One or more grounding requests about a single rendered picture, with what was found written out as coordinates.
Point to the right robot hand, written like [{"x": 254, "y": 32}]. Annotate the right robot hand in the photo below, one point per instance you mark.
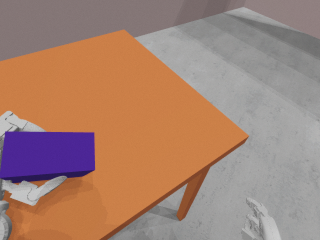
[{"x": 264, "y": 229}]

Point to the left robot hand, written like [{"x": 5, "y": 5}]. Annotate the left robot hand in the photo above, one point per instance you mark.
[{"x": 25, "y": 192}]

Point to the robot left forearm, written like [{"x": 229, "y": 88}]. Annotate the robot left forearm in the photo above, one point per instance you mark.
[{"x": 5, "y": 221}]

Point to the table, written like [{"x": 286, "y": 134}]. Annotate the table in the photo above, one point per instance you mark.
[{"x": 153, "y": 134}]

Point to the sponge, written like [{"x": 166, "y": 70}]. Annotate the sponge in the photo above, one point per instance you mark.
[{"x": 37, "y": 156}]

